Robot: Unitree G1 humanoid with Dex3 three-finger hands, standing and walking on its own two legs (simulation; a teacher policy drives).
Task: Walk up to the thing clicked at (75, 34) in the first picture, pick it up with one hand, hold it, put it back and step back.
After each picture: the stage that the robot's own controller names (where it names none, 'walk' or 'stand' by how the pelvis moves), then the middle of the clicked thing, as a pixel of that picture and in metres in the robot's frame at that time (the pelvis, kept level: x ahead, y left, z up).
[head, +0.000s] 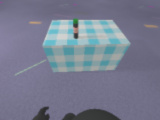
stand; (75, 29) +1.04 +0.22 -0.03
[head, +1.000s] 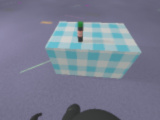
walk; (80, 32) +0.95 +0.19 -0.02
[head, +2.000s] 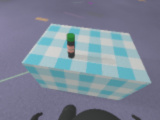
walk; (71, 47) +0.60 +0.20 +0.00
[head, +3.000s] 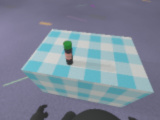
stand; (68, 54) +0.55 +0.21 -0.02
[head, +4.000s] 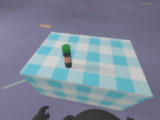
stand; (67, 57) +0.52 +0.22 -0.03
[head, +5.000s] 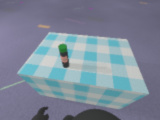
stand; (64, 57) +0.53 +0.24 -0.03
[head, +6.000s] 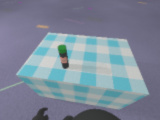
stand; (64, 57) +0.52 +0.25 -0.03
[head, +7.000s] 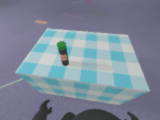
rise first; (63, 54) +0.52 +0.24 -0.02
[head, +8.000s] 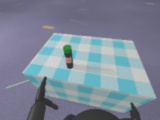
rise first; (68, 57) +0.52 +0.23 -0.02
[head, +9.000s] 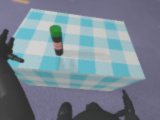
go down; (57, 42) +0.55 +0.21 +0.02
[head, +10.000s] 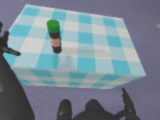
go down; (55, 39) +0.55 +0.21 +0.05
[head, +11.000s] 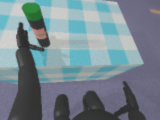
close in; (39, 30) +0.55 +0.23 +0.09
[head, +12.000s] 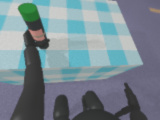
lift; (37, 31) +0.54 +0.23 +0.09
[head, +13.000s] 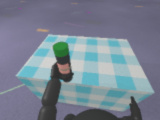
lift; (64, 64) +0.30 +0.16 +0.17
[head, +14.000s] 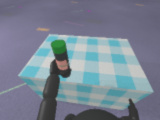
hold; (62, 61) +0.33 +0.17 +0.16
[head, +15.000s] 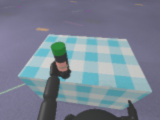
hold; (62, 63) +0.33 +0.17 +0.15
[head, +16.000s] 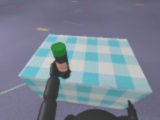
hold; (62, 63) +0.33 +0.17 +0.15
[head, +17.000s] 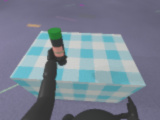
crouch; (59, 49) +0.44 +0.19 +0.16
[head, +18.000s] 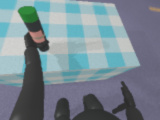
lower; (37, 33) +0.54 +0.23 +0.08
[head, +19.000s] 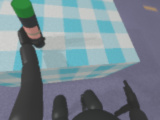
lower; (32, 29) +0.55 +0.24 +0.09
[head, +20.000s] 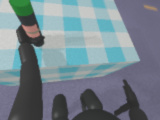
lower; (31, 27) +0.56 +0.24 +0.10
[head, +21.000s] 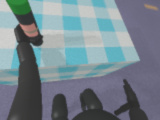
lower; (30, 26) +0.56 +0.24 +0.10
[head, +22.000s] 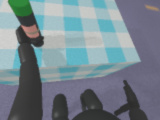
lower; (31, 27) +0.56 +0.24 +0.10
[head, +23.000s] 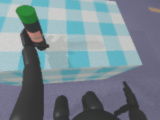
open; (35, 33) +0.54 +0.24 +0.08
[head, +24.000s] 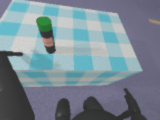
sink last; (48, 38) +0.53 +0.23 +0.06
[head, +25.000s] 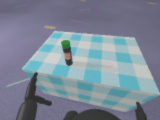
stand; (67, 54) +0.54 +0.24 +0.02
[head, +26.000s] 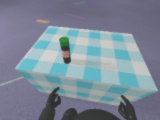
stand; (65, 51) +0.53 +0.22 +0.03
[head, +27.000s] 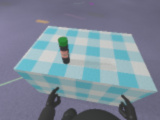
stand; (64, 51) +0.52 +0.23 +0.03
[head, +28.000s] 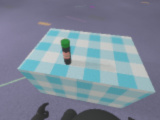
stand; (66, 53) +0.53 +0.22 +0.01
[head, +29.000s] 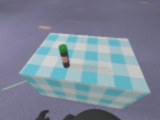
stand; (64, 57) +0.53 +0.24 -0.03
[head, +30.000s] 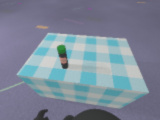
stand; (63, 58) +0.52 +0.25 -0.03
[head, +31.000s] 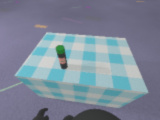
stand; (62, 58) +0.50 +0.26 -0.03
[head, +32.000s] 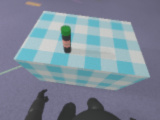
walk; (66, 41) +0.58 +0.20 -0.01
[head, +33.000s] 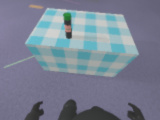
walk; (68, 27) +0.80 +0.28 +0.00
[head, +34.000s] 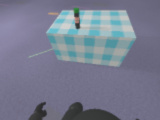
stand; (77, 19) +1.13 +0.26 +0.00
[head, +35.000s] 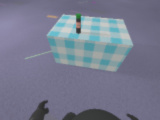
stand; (78, 24) +1.13 +0.21 -0.02
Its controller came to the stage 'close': yes
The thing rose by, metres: 0.20
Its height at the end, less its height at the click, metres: +0.00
